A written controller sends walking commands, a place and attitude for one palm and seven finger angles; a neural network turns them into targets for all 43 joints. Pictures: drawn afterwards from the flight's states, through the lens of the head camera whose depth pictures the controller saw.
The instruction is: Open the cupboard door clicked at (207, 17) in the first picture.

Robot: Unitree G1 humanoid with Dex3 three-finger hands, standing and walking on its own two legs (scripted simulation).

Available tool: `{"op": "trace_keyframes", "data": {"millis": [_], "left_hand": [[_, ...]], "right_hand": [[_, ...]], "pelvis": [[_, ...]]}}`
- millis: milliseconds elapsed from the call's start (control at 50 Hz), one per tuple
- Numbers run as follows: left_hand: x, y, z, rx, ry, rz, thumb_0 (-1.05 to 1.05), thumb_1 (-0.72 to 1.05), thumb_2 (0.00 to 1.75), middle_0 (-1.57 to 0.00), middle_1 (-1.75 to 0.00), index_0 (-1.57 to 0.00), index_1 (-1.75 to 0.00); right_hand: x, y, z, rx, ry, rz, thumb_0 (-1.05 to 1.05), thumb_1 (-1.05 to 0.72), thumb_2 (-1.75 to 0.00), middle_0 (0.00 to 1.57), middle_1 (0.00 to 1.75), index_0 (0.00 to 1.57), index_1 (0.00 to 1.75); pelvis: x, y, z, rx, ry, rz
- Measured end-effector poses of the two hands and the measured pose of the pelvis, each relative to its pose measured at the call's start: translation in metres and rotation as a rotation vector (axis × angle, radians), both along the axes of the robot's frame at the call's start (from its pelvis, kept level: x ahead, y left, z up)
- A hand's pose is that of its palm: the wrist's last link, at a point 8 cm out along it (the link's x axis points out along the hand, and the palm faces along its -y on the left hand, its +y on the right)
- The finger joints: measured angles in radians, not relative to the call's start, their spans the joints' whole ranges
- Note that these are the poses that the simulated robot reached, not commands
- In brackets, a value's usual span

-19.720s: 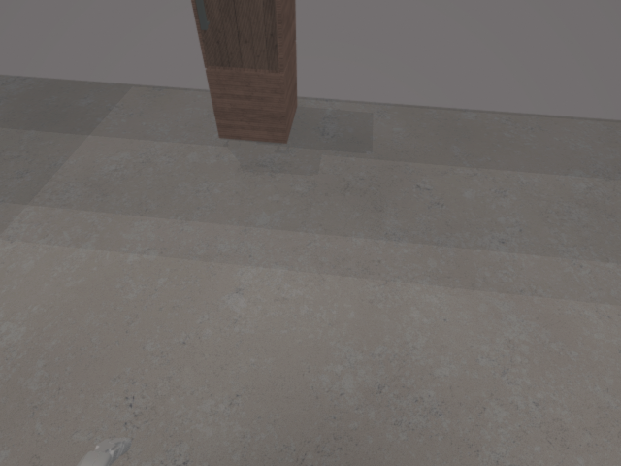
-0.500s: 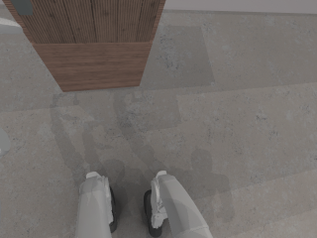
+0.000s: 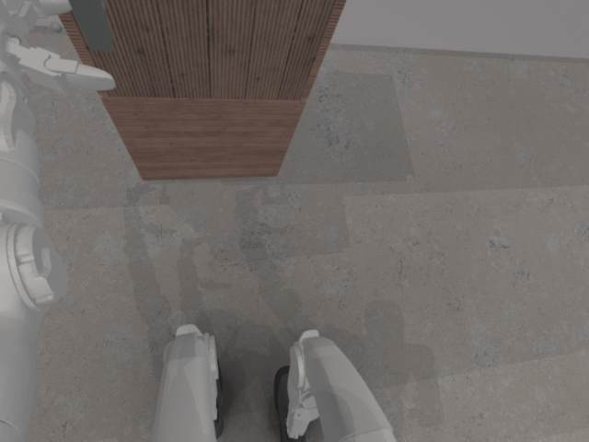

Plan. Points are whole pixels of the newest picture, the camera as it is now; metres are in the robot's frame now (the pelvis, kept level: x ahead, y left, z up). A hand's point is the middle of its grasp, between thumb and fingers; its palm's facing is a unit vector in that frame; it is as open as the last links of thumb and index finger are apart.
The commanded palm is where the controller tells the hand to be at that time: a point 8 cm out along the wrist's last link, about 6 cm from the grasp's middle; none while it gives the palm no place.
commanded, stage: slide the fingers in behind the handle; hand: left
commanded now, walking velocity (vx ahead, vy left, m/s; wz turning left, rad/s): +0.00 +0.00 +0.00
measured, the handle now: out of the picture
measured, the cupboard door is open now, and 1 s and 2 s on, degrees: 0 0 0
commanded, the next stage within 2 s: move the hooked fingers beside the handle in 0.56 s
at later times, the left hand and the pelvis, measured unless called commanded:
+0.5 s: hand (63, 31) +0.57 +0.23 +0.05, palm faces +0.14 -0.99 +0.00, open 15.2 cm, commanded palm +0.57 +0.19 +0.05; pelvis -0.01 +0.01 +0.00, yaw +0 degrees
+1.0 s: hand (64, 32) +0.57 +0.23 +0.05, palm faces +0.14 -0.99 -0.02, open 15.3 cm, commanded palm +0.57 +0.20 +0.05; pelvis -0.01 +0.01 +0.00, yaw +0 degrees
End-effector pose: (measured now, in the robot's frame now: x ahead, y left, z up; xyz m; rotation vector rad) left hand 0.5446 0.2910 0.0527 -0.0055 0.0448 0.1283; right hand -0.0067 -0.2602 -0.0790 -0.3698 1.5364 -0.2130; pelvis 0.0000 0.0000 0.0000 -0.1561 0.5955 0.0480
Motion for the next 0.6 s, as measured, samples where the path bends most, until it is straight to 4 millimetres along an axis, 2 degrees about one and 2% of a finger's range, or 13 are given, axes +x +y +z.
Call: {"op": "trace_keyframes", "data": {"millis": [240, 600], "left_hand": [[-0.005, -0.009, 0.0, 0.003, -0.009, 0.008, -0.01, -0.5, 0.3, -0.3, -1.2, -0.02, -1.14], [-0.004, -0.008, -0.001, 0.013, -0.021, 0.011, -0.01, -0.5, 0.3, -0.3, -1.2, -0.03, -1.15]], "right_hand": [[-0.002, 0.009, 0.0, 0.021, 0.013, 0.007, 0.0, -0.91, -0.9, 0.21, 0.3, 0.2, 0.3], [-0.017, 0.015, 0.0, 0.012, 0.032, -0.004, 0.0, -0.91, -0.9, 0.21, 0.3, 0.2, 0.3]], "pelvis": [[-0.002, 0.006, 0.002, -0.003, -0.006, 0.013], [-0.009, 0.011, -0.002, -0.011, -0.004, 0.015]]}}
